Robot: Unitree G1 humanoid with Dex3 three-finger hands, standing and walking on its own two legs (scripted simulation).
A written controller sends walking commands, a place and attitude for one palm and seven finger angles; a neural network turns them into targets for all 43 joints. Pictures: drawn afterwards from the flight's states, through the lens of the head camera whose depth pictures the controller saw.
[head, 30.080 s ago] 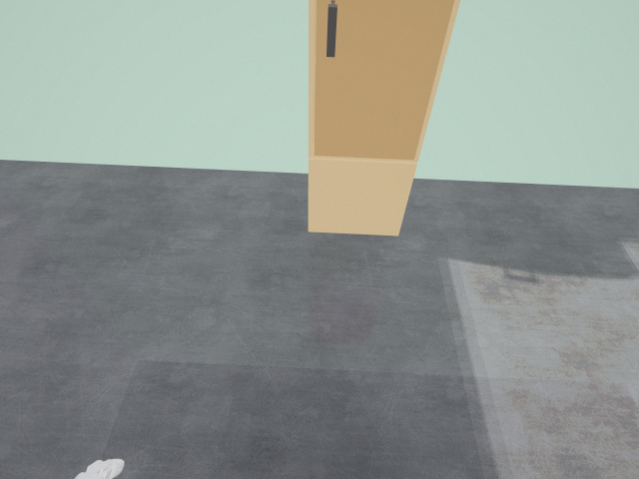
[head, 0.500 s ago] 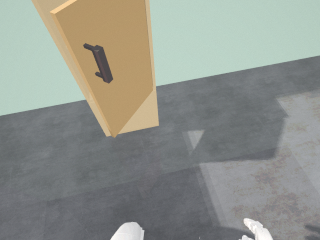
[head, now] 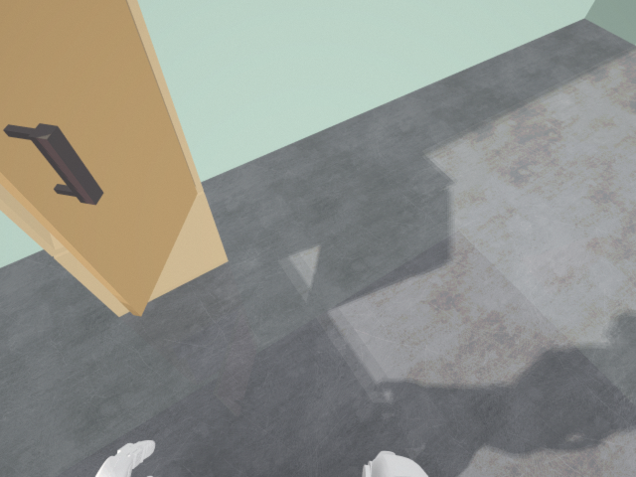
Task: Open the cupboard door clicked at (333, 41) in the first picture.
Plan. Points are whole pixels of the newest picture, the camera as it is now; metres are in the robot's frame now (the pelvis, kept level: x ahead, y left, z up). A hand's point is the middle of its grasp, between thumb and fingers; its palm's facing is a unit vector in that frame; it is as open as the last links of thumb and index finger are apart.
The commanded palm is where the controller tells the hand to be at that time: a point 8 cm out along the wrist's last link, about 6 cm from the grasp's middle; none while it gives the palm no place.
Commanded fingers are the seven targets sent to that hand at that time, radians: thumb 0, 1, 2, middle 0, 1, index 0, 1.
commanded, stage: walk to a spot facing it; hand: left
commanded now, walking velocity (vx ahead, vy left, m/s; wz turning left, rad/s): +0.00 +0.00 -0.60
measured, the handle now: (55, 165) +0.45 +0.37 +0.09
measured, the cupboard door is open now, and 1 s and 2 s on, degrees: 47 47 47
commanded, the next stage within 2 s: turn to face it in 1.96 s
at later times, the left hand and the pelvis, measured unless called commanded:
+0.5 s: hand (221, 416) +0.20 +0.16 -0.16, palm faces -0.29 -0.94 -0.17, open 7.4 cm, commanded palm none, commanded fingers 0.00 0.90 0.90 -0.20 -0.30 -0.20 -0.30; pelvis +0.04 +0.00 +0.00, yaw -18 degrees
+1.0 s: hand (306, 349) +0.31 +0.04 -0.17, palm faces -0.53 -0.83 -0.16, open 7.4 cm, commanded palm none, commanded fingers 0.00 0.90 0.90 -0.20 -0.30 -0.20 -0.30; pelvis +0.18 -0.10 +0.00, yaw -34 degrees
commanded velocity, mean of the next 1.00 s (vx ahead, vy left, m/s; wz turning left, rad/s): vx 0.23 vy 0.00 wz -0.55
